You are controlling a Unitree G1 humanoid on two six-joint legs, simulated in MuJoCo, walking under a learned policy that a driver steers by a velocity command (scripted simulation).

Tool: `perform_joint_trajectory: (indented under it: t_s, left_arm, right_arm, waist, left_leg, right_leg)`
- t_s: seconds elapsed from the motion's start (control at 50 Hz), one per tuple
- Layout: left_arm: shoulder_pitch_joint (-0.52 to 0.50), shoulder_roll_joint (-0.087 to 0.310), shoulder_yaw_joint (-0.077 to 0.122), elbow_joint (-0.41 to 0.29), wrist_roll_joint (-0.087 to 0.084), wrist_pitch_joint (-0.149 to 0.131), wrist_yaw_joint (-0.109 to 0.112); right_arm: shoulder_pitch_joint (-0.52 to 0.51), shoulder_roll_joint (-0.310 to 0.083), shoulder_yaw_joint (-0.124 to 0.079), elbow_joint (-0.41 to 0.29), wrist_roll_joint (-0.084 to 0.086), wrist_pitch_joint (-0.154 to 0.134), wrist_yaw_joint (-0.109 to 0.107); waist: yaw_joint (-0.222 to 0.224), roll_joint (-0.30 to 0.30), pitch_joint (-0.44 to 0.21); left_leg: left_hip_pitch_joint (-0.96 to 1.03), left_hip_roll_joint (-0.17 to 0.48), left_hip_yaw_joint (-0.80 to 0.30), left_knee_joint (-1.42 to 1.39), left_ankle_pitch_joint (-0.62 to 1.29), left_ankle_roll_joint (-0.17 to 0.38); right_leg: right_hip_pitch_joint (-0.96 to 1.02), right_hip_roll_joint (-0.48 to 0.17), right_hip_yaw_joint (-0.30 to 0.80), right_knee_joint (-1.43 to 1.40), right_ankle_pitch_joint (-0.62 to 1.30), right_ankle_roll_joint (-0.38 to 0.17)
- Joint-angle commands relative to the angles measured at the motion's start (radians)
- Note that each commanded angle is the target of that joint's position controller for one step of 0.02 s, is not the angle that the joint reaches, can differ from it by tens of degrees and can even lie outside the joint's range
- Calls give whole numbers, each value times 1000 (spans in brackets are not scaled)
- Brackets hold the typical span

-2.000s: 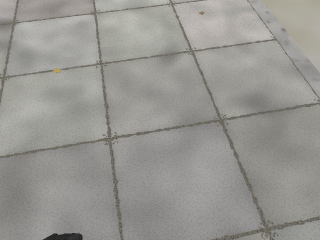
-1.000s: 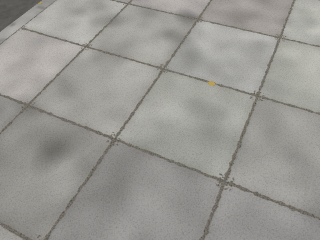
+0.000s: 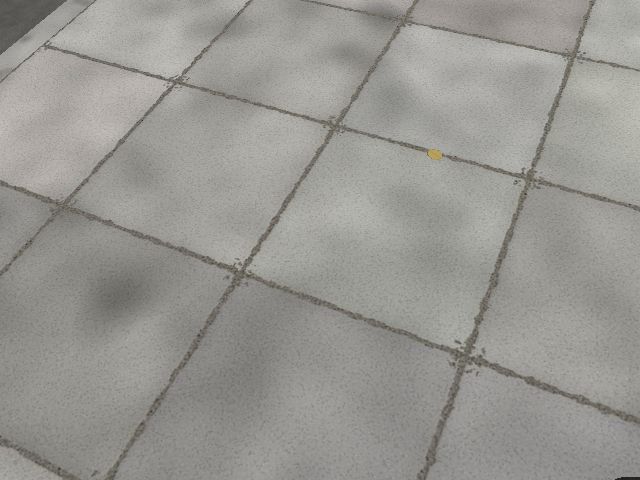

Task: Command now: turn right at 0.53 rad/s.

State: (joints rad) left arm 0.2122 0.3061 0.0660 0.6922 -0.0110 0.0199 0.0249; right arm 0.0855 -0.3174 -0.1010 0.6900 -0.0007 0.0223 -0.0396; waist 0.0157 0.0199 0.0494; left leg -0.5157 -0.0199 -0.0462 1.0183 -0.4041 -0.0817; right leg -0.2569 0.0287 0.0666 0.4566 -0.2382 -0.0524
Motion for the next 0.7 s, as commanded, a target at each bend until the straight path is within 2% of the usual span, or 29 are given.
perform_joint_trajectory:
  t_s: [0.02,0.08,0.14,0.16,0.2,0.22,0.24,0.26,0.28,0.3,0.32,0.34,0.38,0.44,0.48,0.56,0.6,0.62,0.64,0.66,0.68,0.7]
  left_arm:
    - [-22,185,54,-84,-4,-1,12]
    - [-42,198,61,-104,-2,9,4]
    - [-67,193,61,-120,-6,15,-5]
    - [-81,189,59,-126,-10,18,-6]
    - [-112,168,53,-141,-22,23,1]
    - [-82,128,41,-146,-10,20,4]
    - [-17,82,30,-154,2,13,-1]
    - [-24,163,56,-161,5,2,1]
    - [-15,218,77,-140,-5,3,-1]
    - [-8,214,83,-120,-9,12,-2]
    - [-4,193,80,-109,-9,22,0]
    - [-13,165,73,-114,-10,29,-3]
    - [-50,124,58,-138,-17,31,-10]
    - [-101,93,40,-170,-12,29,-19]
    - [-107,80,32,-182,-7,29,-29]
    - [-66,104,43,-184,-12,38,-42]
    - [6,101,52,-162,-10,41,-45]
    - [49,133,67,-151,-8,40,-36]
    - [81,248,94,-170,-7,32,-19]
    - [63,293,92,-195,32,6,-27]
    - [64,236,77,-190,39,-15,-35]
    - [29,206,64,-175,31,-27,-32]
  right_arm:
    - [-45,-36,-1,-74,3,-21,3]
    - [-37,-51,-4,-74,9,-29,12]
    - [-15,-69,-11,-75,14,-42,24]
    - [4,-71,-13,-72,15,-48,28]
    - [69,-79,-22,-51,10,-60,35]
    - [102,-134,-36,-53,-3,-61,30]
    - [69,-212,-48,-68,-22,-51,23]
    - [87,-182,-42,-69,-45,-55,28]
    - [50,-128,-24,-83,-36,-60,25]
    - [3,-95,-15,-87,-23,-57,20]
    - [-17,-82,-9,-93,-11,-54,15]
    - [-16,-82,-6,-90,-5,-51,8]
    - [23,-90,-7,-80,-13,-40,-4]
    - [63,-121,-17,-70,-15,-28,-9]
    - [51,-149,-27,-71,-8,-22,-2]
    - [42,-172,-34,-65,14,-22,15]
    - [29,-159,-31,-57,35,-23,18]
    - [88,-119,-21,-33,29,-27,23]
    - [94,-52,1,-58,-19,-26,26]
    - [-5,-58,4,-114,-27,-28,14]
    - [-40,-107,-9,-113,-10,-26,7]
    - [-33,-117,-14,-104,1,-24,5]
  waist:
    - [7,-139,-141]
    - [12,-177,-127]
    - [10,-204,-126]
    - [0,-207,-130]
    - [-41,-190,-139]
    - [-30,-94,-171]
    - [37,189,-145]
    - [6,237,-143]
    - [13,150,-120]
    - [28,113,-94]
    - [25,104,-82]
    - [14,110,-71]
    - [-13,132,-78]
    - [-50,149,-114]
    - [-55,158,-126]
    - [-38,175,-127]
    - [8,148,-134]
    - [13,61,-143]
    - [-3,-228,-147]
    - [28,-334,-165]
    - [59,-215,-177]
    - [25,-187,-139]
  left_leg:
    - [-39,-1,-19,-143,41,-15]
    - [54,-18,-19,-252,36,-9]
    - [117,-33,-21,-363,36,6]
    - [147,-35,-20,-430,63,15]
    - [291,-16,-14,-651,252,46]
    - [415,131,-128,-674,330,99]
    - [486,340,-365,-682,583,232]
    - [418,459,-495,-704,615,372]
    - [389,417,-410,-701,557,371]
    - [367,341,-295,-693,489,319]
    - [366,294,-223,-692,446,287]
    - [366,277,-177,-693,477,286]
    - [395,255,-105,-700,507,293]
    - [468,290,-71,-688,533,310]
    - [442,305,-36,-684,543,310]
    - [411,332,-3,-644,536,284]
    - [362,310,50,-548,471,221]
    - [269,266,113,-432,361,152]
    - [-1,151,210,-120,-45,46]
    - [-169,25,79,103,-304,9]
    - [-177,47,-6,207,-270,13]
    - [-179,62,-22,214,-180,27]
  right_leg:
    - [185,-216,241,-72,439,-178]
    - [106,-207,292,-71,338,-177]
    - [92,-199,365,-47,332,-166]
    - [94,-190,386,-28,333,-154]
    - [43,-139,390,27,236,-94]
    - [-55,-85,334,134,44,-39]
    - [-264,85,135,352,-333,30]
    - [-337,56,83,595,-462,77]
    - [-344,16,95,715,-388,95]
    - [-348,0,80,756,-316,111]
    - [-362,-6,66,779,-257,125]
    - [-374,-11,52,788,-214,139]
    - [-373,-20,0,717,-172,153]
    - [-347,-55,-31,557,-182,159]
    - [-263,-69,-64,449,-193,146]
    - [-135,-52,-121,253,-140,102]
    - [5,-16,-155,45,6,51]
    - [139,-19,-101,-47,138,15]
    - [313,-263,245,-88,492,-75]
    - [241,-441,497,-98,610,-296]
    - [228,-404,434,-115,542,-310]
    - [195,-343,342,-107,481,-252]
